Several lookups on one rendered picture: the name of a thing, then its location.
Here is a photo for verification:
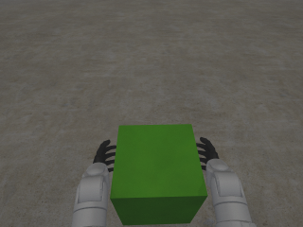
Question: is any carton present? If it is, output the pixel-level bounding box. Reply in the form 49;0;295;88
110;124;208;226

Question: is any robot left forearm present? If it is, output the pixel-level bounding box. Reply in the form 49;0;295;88
71;162;110;227

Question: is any robot right forearm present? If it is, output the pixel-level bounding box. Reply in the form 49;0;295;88
205;158;257;227

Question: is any robot left hand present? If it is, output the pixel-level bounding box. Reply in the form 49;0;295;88
93;140;116;172

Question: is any robot right hand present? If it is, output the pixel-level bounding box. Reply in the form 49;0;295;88
196;137;220;171

